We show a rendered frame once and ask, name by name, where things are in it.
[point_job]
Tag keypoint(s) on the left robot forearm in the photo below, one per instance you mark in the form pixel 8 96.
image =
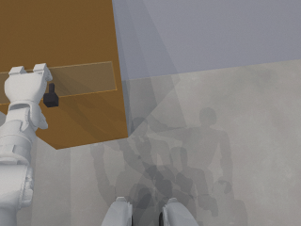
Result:
pixel 18 133

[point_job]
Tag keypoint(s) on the left robot upper arm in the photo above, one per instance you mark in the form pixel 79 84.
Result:
pixel 16 191

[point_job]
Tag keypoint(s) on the drawer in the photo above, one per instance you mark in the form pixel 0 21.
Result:
pixel 73 79

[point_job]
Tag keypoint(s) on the robot left hand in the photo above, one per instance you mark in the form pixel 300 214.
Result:
pixel 21 85

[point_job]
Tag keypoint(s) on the handle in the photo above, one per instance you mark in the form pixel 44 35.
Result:
pixel 50 99

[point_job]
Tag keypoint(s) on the robot right shin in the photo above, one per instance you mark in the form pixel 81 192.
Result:
pixel 171 200

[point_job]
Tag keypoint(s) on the robot right thigh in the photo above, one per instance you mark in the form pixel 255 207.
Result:
pixel 176 214

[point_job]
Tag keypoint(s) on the cabinet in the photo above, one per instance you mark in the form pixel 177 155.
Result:
pixel 64 33

